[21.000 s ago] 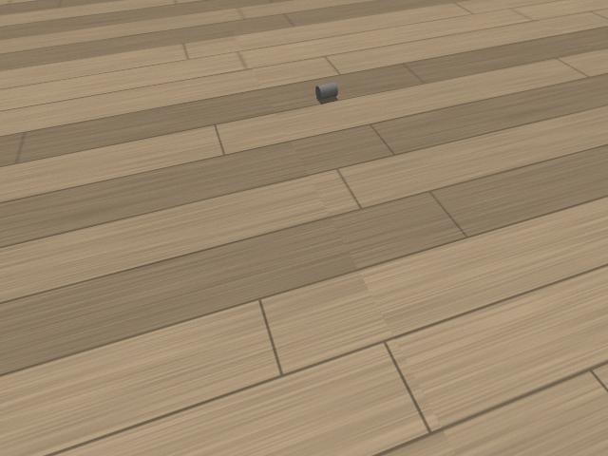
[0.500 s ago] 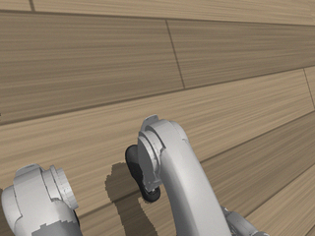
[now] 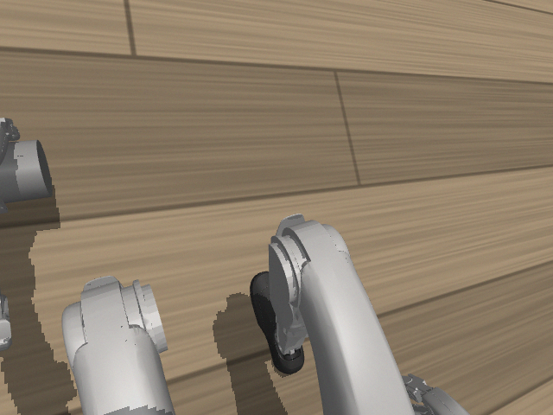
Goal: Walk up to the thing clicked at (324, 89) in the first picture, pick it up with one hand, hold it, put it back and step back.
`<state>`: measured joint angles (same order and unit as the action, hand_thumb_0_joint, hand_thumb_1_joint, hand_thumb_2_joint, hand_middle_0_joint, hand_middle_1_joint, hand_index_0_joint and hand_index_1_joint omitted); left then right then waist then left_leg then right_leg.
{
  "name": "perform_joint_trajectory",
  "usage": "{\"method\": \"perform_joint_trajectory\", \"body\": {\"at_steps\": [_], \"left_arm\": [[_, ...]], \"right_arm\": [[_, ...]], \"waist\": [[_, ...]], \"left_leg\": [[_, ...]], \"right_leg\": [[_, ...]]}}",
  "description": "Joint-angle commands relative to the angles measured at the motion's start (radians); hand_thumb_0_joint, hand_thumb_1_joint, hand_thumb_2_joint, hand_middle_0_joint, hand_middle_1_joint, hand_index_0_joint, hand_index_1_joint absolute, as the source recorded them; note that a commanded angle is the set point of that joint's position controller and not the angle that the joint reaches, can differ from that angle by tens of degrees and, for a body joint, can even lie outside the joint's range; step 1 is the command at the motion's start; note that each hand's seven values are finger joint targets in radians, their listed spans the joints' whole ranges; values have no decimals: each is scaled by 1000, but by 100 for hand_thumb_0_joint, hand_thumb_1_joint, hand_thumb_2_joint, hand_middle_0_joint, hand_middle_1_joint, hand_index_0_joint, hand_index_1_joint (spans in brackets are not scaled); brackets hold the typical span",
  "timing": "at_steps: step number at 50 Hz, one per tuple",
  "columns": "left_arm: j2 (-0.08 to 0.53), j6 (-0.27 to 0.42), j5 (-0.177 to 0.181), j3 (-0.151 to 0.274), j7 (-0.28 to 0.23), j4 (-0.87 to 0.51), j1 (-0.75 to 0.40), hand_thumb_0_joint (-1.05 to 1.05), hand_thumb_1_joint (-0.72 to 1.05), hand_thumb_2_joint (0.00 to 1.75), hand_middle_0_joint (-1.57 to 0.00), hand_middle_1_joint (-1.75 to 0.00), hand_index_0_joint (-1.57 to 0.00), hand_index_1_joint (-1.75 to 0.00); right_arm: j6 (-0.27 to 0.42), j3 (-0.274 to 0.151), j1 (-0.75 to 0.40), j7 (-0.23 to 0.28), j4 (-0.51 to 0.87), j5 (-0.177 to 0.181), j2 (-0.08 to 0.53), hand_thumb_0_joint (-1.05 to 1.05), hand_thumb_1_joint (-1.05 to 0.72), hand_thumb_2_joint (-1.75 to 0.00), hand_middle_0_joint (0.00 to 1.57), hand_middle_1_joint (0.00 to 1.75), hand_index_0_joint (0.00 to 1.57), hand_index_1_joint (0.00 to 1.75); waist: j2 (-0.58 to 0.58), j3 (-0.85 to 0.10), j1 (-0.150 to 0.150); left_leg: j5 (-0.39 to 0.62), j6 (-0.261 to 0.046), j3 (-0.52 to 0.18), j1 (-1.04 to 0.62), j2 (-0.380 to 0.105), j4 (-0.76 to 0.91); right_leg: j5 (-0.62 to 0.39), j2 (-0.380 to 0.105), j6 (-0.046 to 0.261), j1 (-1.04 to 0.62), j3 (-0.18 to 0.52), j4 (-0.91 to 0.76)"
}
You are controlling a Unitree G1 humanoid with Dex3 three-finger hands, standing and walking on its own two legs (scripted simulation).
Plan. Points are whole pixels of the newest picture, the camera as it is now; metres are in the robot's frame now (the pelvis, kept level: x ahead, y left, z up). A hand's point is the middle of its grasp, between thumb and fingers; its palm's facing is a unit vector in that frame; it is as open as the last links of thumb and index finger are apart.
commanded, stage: settle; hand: left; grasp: from above
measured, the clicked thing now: out of the picture +0.49 +0.27 -0.24
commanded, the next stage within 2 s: lift in 0.44 s
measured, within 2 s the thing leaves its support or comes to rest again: neither
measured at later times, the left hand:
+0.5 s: hand out of the picture +0.47 +0.27 -0.12, palm faces -0.45 -0.02 -0.89, open 10.3 cm
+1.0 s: hand out of the picture +0.43 +0.28 -0.04, palm faces -0.48 -0.06 -0.87, open 10.4 cm
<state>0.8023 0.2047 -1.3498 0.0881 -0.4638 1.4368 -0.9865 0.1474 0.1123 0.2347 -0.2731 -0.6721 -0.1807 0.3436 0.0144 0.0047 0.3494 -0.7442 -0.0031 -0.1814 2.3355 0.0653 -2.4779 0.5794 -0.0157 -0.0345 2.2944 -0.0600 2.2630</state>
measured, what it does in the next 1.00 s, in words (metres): rises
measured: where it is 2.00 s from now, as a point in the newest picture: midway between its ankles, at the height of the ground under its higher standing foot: (221, 379)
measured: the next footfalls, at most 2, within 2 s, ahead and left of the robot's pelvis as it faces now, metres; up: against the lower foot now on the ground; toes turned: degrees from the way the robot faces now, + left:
none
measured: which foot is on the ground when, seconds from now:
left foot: down 0.00-1.00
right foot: down 0.00-1.00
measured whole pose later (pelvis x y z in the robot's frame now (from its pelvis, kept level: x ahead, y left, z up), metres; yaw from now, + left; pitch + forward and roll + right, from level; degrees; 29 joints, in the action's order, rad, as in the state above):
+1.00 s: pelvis -0.01 +0.00 +0.09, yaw +6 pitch +36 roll -7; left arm 0.62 0.17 -1.15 -0.03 -0.14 1.10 -0.82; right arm -0.03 0.00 0.24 -0.11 -0.65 -0.04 0.30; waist -0.06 -0.14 0.22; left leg -0.69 -0.01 -0.09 2.09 0.05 -2.14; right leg 0.56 -0.04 -0.05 2.09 0.01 2.01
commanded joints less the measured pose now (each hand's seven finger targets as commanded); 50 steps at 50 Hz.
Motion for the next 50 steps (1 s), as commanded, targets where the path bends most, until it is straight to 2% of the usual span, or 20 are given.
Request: {"method": "perform_joint_trajectory", "body": {"at_steps": [1,2,3,4,6,8,10,12,13,14,16,17,21,28,31,34,37,41,43,50], "left_arm": [[72,-17,45,-61,1,-245,-416,0,86,73,-135,-25,-126,-35],[122,-20,50,-36,11,-248,-411,0,85,72,-133,-26,-125,-36],[69,-25,58,-71,27,-198,-406,0,87,71,-133,-27,-125,-35],[152,-29,60,-10,33,-170,-360,0,86,68,-132,-24,-125,-33],[94,-26,59,-42,62,-180,-384,0,86,67,-137,-17,-126,-28],[80,-17,65,-67,85,-201,-406,0,84,69,-138,-16,-126,-28],[129,-10,71,-37,98,-179,-398,0,85,65,-135,-17,-126,-28],[124,3,73,-50,109,-200,-427,0,85,63,-138,-13,-127,-24],[149,11,67,-35,111,-219,-436,0,85,64,-138,-13,-127,-24],[97,12,71,-68,116,-177,-432,0,85,64,-138,-12,-127,-24],[159,26,72,-31,112,-226,-453,0,85,64,-138,-13,-127,-24],[126,26,68,-60,113,-196,-436,0,86,61,-138,-12,-127,-23],[165,32,75,-38,102,-228,-468,0,89,65,-141,-11,-130,-23],[130,7,86,-57,110,-232,-442,0,92,67,-139,-12,-129,-23],[127,-13,120,-45,128,-252,-433,0,95,67,-142,-18,-133,-28],[148,-29,136,-41,163,-313,-431,0,94,70,-142,-20,-133,-30],[105,-42,162,-56,199,-326,-375,0,93,72,-143,-20,-133,-31],[86,-40,182,-61,239,-387,-279,0,92,72,-141,-22,-132,-31],[110,-32,198,-44,254,-506,-319,0,92,74,-141,-22,-132,-32],[42,-38,236,-70,281,-593,-175,0,95,78,-143,-26,-133,-36]], "right_arm": [[-15,-119,185,13,11,25,277,0,-90,-90,20,30,20,30],[-22,-126,192,17,-10,32,279,0,-90,-90,20,30,20,30],[-26,-126,199,18,-5,33,274,0,-90,-90,20,30,20,30],[-30,-137,216,24,-21,28,286,0,-90,-90,20,30,20,30],[-46,-134,212,36,3,33,275,0,-90,-90,20,30,20,30],[-57,-131,192,50,7,42,262,0,-90,-90,20,30,20,30],[-65,-131,196,63,14,45,266,0,-90,-90,20,30,20,30],[-74,-130,192,75,21,48,253,0,-90,-90,20,30,20,30],[-78,-133,189,83,24,50,254,0,-90,-90,20,30,20,30],[-79,-127,204,89,10,50,247,0,-90,-90,20,30,20,30],[-82,-132,186,102,33,53,245,0,-90,-90,20,30,20,30],[-86,-127,197,104,16,54,229,0,-90,-90,20,30,20,30],[-92,-133,199,123,15,57,229,0,-90,-90,20,30,20,30],[-101,-142,216,144,0,70,212,0,-88,-89,20,30,20,30],[-105,-153,226,149,-3,82,224,0,-90,-91,20,30,20,30],[-118,-166,226,153,3,99,221,0,-90,-91,20,30,20,30],[-130,-168,221,157,14,111,211,0,-90,-91,20,30,20,30],[-145,-182,216,165,33,124,211,0,-90,-91,20,30,20,30],[-150,-192,216,168,46,131,214,0,-90,-91,20,30,20,30],[-166,-203,186,188,76,150,186,0,-90,-91,20,30,20,30]], "waist": [[-512,-727,20],[-517,-773,10],[-475,-730,26],[-431,-712,16],[-388,-691,22],[-389,-704,15],[-344,-697,8],[-325,-714,6],[-336,-730,-3],[-333,-705,8],[-335,-734,-7],[-342,-734,-13],[-337,-782,-23],[-344,-823,-36],[-359,-821,-56],[-388,-899,-77],[-353,-829,-76],[-319,-832,-96],[-342,-883,-104],[-296,-861,-131]], "left_leg": [[305,13,82,-629,-19,366],[298,6,88,-638,-20,372],[286,2,89,-608,-16,374],[286,-3,96,-588,-15,371],[265,-6,100,-557,-6,384],[249,-9,107,-573,-5,394],[242,-13,112,-540,-1,398],[225,-17,128,-529,3,398],[226,-16,129,-542,1,404],[224,-14,132,-531,5,397],[201,-15,134,-542,2,414],[205,-16,151,-528,6,417],[201,-20,159,-539,6,425],[235,-20,165,-599,-2,459],[245,-14,146,-636,-3,488],[266,-12,149,-682,-6,521],[212,-16,140,-665,-7,558],[210,-13,127,-708,-7,595],[239,-8,117,-755,-7,617],[208,-13,123,-815,-12,709]], "right_leg": [[-207,16,83,-309,-123,-160],[-214,20,79,-340,-118,-158],[-211,16,78,-337,-114,-169],[-211,15,75,-355,-110,-179],[-187,12,82,-354,-100,-209],[-173,15,82,-364,-97,-218],[-162,11,78,-396,-93,-226],[-144,15,80,-425,-85,-243],[-143,11,79,-422,-84,-246],[-136,12,83,-410,-83,-253],[-116,12,81,-429,-82,-255],[-117,12,80,-448,-77,-265],[-113,12,81,-471,-72,-279],[-148,10,80,-498,-66,-295],[-154,0,85,-459,-64,-296],[-176,-1,85,-502,-56,-301],[-136,-2,82,-493,-54,-339],[-127,-4,82,-524,-49,-367],[-149,-9,82,-542,-41,-380],[-130,-5,76,-630,-27,-478]]}}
